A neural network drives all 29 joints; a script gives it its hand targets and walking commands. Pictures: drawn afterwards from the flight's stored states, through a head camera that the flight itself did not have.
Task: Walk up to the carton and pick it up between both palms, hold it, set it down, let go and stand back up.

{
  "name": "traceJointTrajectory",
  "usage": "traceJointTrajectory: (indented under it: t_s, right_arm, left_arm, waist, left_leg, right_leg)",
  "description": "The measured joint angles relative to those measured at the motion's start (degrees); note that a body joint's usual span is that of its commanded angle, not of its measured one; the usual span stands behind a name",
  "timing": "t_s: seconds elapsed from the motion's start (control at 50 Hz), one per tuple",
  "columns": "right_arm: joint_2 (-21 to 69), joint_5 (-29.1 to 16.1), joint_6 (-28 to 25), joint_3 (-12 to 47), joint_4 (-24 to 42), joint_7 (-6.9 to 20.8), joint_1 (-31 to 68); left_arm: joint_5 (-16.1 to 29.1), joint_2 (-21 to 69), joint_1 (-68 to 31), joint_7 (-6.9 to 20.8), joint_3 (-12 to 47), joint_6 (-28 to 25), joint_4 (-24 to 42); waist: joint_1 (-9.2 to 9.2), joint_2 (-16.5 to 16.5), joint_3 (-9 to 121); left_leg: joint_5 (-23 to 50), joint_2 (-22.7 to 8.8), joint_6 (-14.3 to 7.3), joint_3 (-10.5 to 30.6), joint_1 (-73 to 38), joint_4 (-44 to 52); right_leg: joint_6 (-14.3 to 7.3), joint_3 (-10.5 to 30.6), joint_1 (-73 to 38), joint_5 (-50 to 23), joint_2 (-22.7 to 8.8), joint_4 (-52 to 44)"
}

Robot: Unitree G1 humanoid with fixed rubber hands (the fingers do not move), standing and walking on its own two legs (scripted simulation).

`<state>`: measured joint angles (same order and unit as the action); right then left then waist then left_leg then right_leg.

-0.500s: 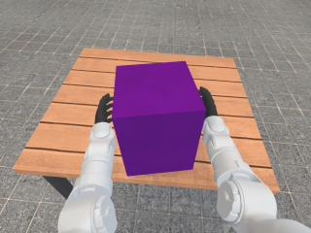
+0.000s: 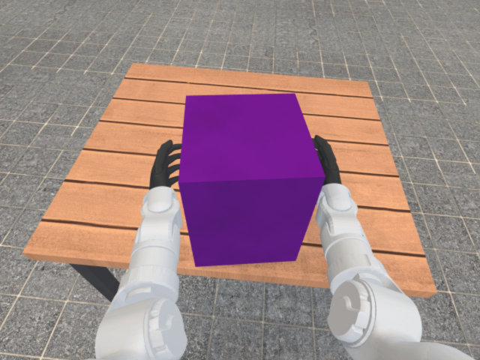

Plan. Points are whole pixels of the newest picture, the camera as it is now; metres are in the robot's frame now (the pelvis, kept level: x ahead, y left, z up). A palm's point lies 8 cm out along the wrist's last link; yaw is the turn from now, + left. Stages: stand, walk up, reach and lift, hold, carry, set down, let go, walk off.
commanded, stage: set down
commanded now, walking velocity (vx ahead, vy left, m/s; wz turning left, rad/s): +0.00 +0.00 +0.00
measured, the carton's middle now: (243, 182) +0.41 +0.01 +0.03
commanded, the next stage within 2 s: none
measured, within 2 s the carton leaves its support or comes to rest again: neither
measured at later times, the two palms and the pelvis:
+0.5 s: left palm (161, 187) +0.38 +0.16 +0.06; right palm (325, 183) +0.39 -0.13 +0.06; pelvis +0.00 +0.00 +0.00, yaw +0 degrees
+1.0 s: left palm (162, 190) +0.38 +0.16 +0.05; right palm (325, 186) +0.39 -0.13 +0.06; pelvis +0.00 +0.00 +0.00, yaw -1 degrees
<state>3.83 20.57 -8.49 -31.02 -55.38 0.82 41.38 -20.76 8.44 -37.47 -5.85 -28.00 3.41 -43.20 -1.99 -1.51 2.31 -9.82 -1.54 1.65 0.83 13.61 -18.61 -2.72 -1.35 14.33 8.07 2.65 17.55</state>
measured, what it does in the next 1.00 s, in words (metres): stands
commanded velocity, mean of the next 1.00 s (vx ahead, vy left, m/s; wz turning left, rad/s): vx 0.00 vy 0.00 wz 0.00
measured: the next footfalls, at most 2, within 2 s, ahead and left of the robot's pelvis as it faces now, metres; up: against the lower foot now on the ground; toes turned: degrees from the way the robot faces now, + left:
none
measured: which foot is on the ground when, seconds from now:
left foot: down 0.00-1.00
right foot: down 0.00-1.00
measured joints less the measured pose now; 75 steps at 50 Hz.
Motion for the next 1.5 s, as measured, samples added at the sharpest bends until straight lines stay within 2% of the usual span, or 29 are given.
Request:
traceJointTrajectory:
  t_s: [0.38, 0.68, 0.92, 1.04, 1.1, 1.22, 1.28, 1.38, 1.5]
  right_arm:
    - [1.39, 1.72, -2.60, -0.77, 2.45, 0.62, -1.76]
    - [2.71, 3.89, -2.94, -3.54, 4.66, 2.42, -2.18]
    - [3.38, 4.47, -3.65, -3.76, 5.45, 3.25, -2.54]
    - [2.76, 5.53, -4.08, -3.27, 4.02, 2.68, -1.83]
    - [0.51, 1.68, -3.77, 0.23, 0.20, 1.26, -0.88]
    - [-5.55, -11.94, -3.56, 11.90, -8.39, -2.50, 2.61]
    - [-8.23, -17.80, -4.06, 17.49, -11.21, -3.81, 4.53]
    - [-12.35, -25.96, -5.17, 25.63, -15.67, -4.75, 7.85]
    - [-16.64, -33.15, -6.62, 31.08, -20.10, -4.34, 10.32]
  left_arm:
    - [-1.69, 1.20, 1.55, 1.00, -1.25, -2.73, 2.49]
    - [-3.50, 2.33, 1.89, 1.86, -2.34, -3.21, 4.24]
    - [-4.95, 2.64, 2.52, 1.96, -3.17, -3.61, 5.08]
    - [-5.94, 1.65, 1.86, 1.15, -2.85, -4.35, 3.42]
    - [-3.83, -0.14, 1.12, -0.27, -0.58, -4.62, 0.87]
    - [5.87, -5.11, -1.51, -4.72, 8.53, -7.67, -6.57]
    - [10.13, -6.46, -3.23, -6.05, 11.93, -9.98, -10.11]
    - [15.41, -7.89, -5.78, -6.38, 15.70, -13.24, -16.27]
    - [19.64, -9.51, -5.77, -5.82, 18.56, -15.03, -19.50]
  waist:
    - [0.31, -0.21, -1.91]
    - [0.28, -0.64, -2.40]
    - [0.47, -0.79, -3.78]
    - [0.19, -1.16, -3.95]
    - [-0.17, -1.25, -3.94]
    - [-1.17, -0.19, 0.01]
    - [-2.06, 0.74, 2.97]
    - [-3.55, 1.75, 6.54]
    - [-4.56, 2.05, 8.43]
  left_leg:
    - [-0.50, -0.07, -0.15, -0.53, -1.17, -0.15]
    - [-0.22, 0.04, -0.39, -1.23, -1.01, 0.21]
    - [-0.39, -0.06, -0.49, -2.04, -1.64, 0.14]
    - [-0.49, -0.26, -0.45, -2.63, -1.42, 0.00]
    - [-0.72, -0.47, -0.44, -2.98, -0.50, -0.60]
    - [-1.96, -1.38, -0.49, -3.24, 8.33, -4.98]
    - [-2.62, -1.85, -0.60, -3.24, 13.61, -7.41]
    - [-3.46, -2.26, -0.65, -3.04, 19.38, -10.30]
    - [-3.76, -2.37, -0.46, -2.60, 21.98, -11.75]
  right_leg:
    - [0.10, -0.47, -1.22, 0.59, -0.23, 0.16]
    - [0.30, -0.55, -0.80, 0.48, -0.57, 0.21]
    - [0.38, -0.35, -1.14, 0.63, -0.64, 0.55]
    - [0.35, -0.06, -0.71, 0.62, -0.54, 0.76]
    - [0.31, 0.16, 0.16, 0.54, -0.37, 0.99]
    - [0.27, 0.30, 7.78, 0.00, 0.39, 2.40]
    - [0.31, 0.30, 12.45, -0.23, 0.79, 3.33]
    - [0.35, 0.14, 17.73, 0.03, 1.12, 5.16]
    - [0.22, -0.24, 20.20, 0.45, 1.21, 6.57]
